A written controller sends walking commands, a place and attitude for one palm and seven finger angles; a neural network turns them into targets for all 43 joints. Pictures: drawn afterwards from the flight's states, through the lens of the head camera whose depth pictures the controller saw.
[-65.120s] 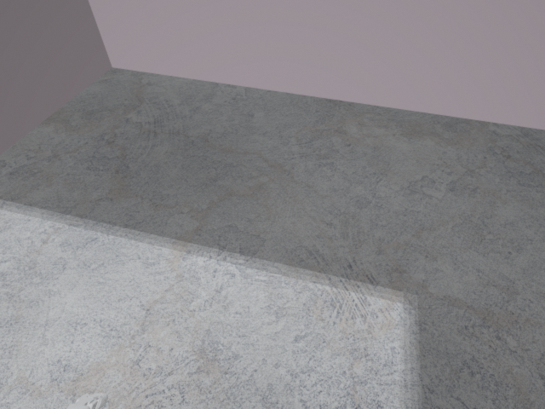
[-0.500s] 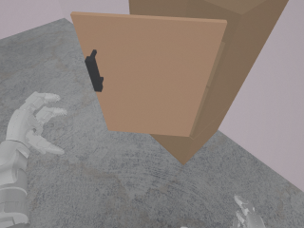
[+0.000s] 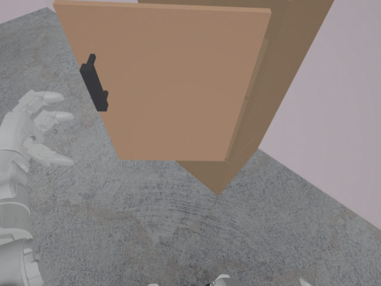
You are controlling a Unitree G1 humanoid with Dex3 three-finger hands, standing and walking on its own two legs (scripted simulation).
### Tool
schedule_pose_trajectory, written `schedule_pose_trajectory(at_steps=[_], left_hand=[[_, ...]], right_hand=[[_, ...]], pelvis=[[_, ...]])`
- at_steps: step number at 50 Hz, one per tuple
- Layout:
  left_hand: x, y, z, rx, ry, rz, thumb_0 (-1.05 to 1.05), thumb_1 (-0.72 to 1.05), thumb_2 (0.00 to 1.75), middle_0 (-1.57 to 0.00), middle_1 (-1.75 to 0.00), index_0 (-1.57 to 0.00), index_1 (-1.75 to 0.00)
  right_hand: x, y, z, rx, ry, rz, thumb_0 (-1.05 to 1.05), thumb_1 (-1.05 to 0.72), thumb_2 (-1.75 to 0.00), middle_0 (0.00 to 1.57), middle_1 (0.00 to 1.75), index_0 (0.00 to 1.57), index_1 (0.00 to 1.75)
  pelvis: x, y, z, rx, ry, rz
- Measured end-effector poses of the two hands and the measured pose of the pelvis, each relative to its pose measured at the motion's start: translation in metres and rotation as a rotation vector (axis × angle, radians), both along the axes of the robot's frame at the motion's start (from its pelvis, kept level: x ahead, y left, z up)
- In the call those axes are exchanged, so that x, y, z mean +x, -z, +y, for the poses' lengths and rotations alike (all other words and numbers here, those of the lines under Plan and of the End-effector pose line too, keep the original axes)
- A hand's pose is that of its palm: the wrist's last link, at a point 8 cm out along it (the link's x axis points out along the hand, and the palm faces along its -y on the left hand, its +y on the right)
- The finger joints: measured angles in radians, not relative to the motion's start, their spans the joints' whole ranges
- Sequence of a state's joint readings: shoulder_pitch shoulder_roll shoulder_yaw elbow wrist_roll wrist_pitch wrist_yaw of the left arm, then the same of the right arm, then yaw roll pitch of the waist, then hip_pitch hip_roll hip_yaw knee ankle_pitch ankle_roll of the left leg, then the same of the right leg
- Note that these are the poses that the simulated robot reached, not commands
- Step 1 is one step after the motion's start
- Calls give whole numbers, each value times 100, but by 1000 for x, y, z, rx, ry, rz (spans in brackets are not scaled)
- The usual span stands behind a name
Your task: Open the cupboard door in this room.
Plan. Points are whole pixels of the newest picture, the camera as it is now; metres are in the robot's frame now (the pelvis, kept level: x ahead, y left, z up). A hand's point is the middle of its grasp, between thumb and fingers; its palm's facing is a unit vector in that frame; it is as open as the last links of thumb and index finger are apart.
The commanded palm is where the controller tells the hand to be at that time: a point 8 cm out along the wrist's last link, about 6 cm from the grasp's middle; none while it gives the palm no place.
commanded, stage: move the hooked fingers beside the handle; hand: left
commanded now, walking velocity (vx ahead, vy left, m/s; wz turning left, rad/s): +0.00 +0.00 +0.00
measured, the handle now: (97, 83) +0.56 +0.23 +0.07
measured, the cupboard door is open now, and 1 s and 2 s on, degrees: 42 42 42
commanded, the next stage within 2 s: slide the fingers in behind the handle in 1.68 s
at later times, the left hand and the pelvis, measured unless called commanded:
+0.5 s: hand (62, 105) +0.47 +0.28 +0.09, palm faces +0.00 -1.00 -0.01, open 13.9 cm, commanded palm +0.46 +0.33 +0.08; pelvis +0.00 +0.01 -0.01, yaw -1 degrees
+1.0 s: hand (68, 88) +0.52 +0.29 +0.09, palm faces -0.01 -1.00 -0.01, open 13.9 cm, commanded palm +0.49 +0.33 +0.08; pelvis +0.02 +0.01 -0.01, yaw -2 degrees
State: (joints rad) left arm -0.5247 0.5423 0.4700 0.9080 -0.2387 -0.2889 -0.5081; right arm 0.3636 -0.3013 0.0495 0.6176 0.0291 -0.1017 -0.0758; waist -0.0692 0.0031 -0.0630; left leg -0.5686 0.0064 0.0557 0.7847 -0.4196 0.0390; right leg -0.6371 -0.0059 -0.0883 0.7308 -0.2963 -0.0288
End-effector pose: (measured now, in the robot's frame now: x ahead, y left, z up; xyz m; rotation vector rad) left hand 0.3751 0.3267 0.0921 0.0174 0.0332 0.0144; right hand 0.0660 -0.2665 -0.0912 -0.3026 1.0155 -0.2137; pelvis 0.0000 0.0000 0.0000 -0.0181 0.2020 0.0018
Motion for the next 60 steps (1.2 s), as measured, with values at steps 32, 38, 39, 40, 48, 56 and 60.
schedule_pose_trajectory(at_steps=[32,38,39,40,48,56,60], left_hand=[[101,3,7,-1,23,21,-1,-50,30,-30,-120,-30,-120],[119,0,4,-12,24,8,-1,-50,30,-30,-120,-30,-120],[121,1,5,-14,21,15,-1,-50,30,-30,-120,-30,-120],[123,2,6,-16,18,21,-1,-50,30,-30,-120,-30,-120],[129,2,13,3,17,8,-1,-49,30,-30,-120,-30,-120],[118,11,14,-4,18,19,-1,-49,30,-30,-120,-30,-120],[113,9,15,-14,9,3,-1,-50,30,-30,-120,-30,-120]], right_hand=[[-68,7,3,-47,113,316,0,-90,-90,20,30,20,30],[-84,6,7,-35,152,374,0,-90,-90,20,30,20,30],[-86,5,8,-32,157,381,0,-90,-90,20,30,20,30],[-87,5,9,-31,161,388,0,-90,-90,20,30,20,30],[-92,3,16,-15,177,428,0,-90,-90,20,30,20,30],[-76,3,15,-10,159,403,0,-90,-90,20,30,20,30],[-63,4,13,-15,142,368,0,-90,-90,20,30,20,30]], pelvis=[[4,14,10,-28,7,134],[10,15,12,-31,20,157],[11,15,12,-32,22,158],[11,15,12,-33,23,160],[17,15,14,-38,28,175],[21,13,15,-41,24,167],[21,13,14,-43,20,157]])
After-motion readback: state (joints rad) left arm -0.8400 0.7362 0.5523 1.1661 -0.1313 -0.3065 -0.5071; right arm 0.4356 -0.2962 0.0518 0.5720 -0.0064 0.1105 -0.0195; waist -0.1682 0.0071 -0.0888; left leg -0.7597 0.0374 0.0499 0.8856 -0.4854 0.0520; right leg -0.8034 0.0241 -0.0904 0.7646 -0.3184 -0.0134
